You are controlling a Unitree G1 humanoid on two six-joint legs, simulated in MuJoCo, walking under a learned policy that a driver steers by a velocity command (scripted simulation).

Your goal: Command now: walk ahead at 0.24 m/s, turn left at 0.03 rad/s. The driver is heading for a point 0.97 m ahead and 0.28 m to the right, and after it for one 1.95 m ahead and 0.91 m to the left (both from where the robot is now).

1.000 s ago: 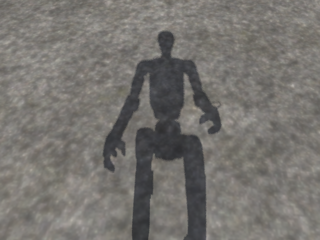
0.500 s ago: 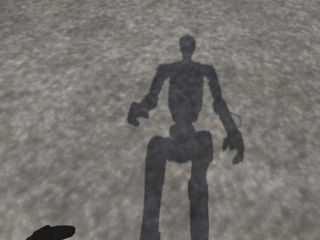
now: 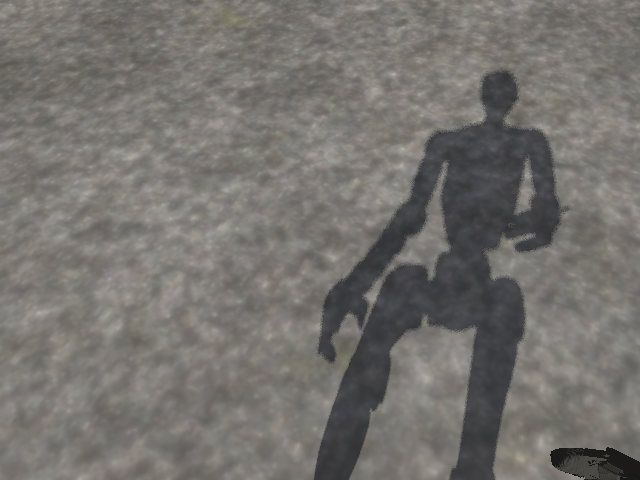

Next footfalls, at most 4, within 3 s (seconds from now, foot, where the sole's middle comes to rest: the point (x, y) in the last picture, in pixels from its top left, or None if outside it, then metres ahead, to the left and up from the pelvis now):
0.04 left None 0.21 0.12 -0.78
0.36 right None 0.17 -0.13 -0.78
1.34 right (437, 449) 0.54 -0.15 -0.78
1.84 left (410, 308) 0.87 -0.09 -0.78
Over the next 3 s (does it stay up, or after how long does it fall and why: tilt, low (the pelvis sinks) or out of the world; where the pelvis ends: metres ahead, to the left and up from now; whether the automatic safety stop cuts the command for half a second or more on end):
stays up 0.90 -0.16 -0.01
